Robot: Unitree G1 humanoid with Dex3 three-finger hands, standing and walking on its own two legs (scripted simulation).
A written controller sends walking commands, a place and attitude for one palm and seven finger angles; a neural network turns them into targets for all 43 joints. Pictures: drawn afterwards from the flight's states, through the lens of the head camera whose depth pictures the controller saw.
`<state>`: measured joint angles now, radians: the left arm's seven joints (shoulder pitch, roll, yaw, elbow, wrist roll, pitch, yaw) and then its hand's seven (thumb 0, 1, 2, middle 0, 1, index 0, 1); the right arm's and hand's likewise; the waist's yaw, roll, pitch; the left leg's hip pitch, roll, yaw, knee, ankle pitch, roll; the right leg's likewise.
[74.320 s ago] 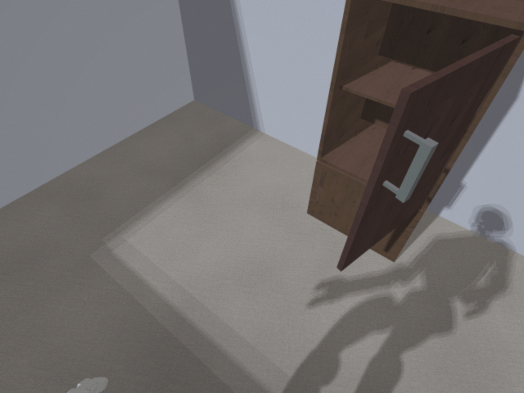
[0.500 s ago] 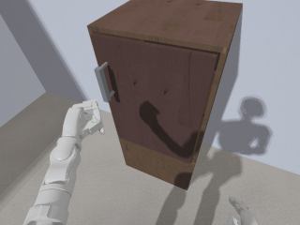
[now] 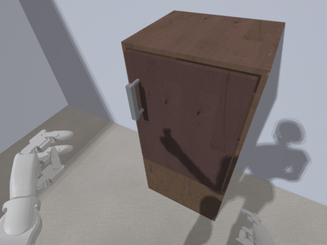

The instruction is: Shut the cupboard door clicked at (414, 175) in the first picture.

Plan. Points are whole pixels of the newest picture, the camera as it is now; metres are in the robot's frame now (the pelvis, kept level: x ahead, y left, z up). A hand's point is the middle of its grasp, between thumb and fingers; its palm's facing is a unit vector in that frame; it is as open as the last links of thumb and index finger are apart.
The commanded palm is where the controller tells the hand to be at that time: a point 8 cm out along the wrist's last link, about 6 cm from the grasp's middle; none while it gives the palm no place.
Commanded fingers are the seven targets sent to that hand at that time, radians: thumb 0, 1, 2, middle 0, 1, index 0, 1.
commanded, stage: draw the hand back to the body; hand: left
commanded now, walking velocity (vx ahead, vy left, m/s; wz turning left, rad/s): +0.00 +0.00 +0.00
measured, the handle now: (136, 100) +0.59 +0.17 +0.03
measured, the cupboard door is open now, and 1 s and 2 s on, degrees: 0 0 0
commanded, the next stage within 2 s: step back with the hand held close in 0.52 s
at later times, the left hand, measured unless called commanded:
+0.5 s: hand (41, 179) +0.19 +0.25 +0.16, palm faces +0.46 -0.80 -0.39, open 7.4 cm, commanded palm +0.14 +0.30 +0.17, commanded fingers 0.00 0.90 0.90 -0.20 -0.30 -0.20 -0.30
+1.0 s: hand (32, 180) +0.18 +0.27 +0.15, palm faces +0.38 -0.78 -0.50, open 7.4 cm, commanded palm +0.12 +0.31 +0.17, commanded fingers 0.00 0.90 0.90 -0.20 -0.30 -0.20 -0.30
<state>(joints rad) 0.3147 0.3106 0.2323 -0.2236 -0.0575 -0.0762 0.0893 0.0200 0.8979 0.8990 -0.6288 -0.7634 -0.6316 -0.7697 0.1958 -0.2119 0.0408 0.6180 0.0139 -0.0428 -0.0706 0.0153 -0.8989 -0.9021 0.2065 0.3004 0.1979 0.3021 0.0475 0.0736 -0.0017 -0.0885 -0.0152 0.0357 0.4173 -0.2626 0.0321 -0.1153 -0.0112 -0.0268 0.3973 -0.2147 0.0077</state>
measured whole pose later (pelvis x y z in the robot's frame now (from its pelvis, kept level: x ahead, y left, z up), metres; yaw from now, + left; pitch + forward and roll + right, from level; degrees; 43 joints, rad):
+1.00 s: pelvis -0.02 +0.01 -0.01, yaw -1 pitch +0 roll -1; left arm 0.54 0.43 0.40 -0.44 -0.05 -0.15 0.14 0.02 0.89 0.90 -0.21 -0.30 -0.21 -0.31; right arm 0.20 -0.25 -0.03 0.57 0.02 0.01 -0.10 0.02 -0.90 -0.90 0.20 0.30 0.20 0.30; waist -0.01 0.04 -0.01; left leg -0.26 -0.02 0.06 0.52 -0.27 0.05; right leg -0.29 -0.02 0.00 0.49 -0.21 0.02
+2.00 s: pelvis -0.27 -0.01 -0.01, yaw -3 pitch +2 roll +1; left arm 0.49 0.41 0.39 -0.52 -0.02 -0.23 0.16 0.02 0.89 0.90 -0.21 -0.30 -0.21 -0.31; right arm 0.20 -0.16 0.03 0.66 0.00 -0.10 -0.06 0.02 -0.90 -0.90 0.21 0.30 0.20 0.30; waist 0.04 -0.07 -0.04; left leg -0.53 0.01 0.07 0.79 -0.30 -0.02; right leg -0.21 0.00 0.04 0.57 -0.39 -0.01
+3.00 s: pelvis -0.33 +0.04 -0.01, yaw -3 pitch +1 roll -1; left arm 0.54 0.41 0.41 -0.45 -0.03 -0.22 0.17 0.02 0.89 0.90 -0.21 -0.30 -0.21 -0.31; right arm 0.23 -0.19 0.02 0.65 0.01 -0.08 -0.05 0.01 -0.90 -0.90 0.21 0.30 0.20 0.30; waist -0.01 0.02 -0.03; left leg -0.26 0.05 0.06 0.57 -0.33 -0.01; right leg -0.25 0.00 -0.05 0.54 -0.30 -0.02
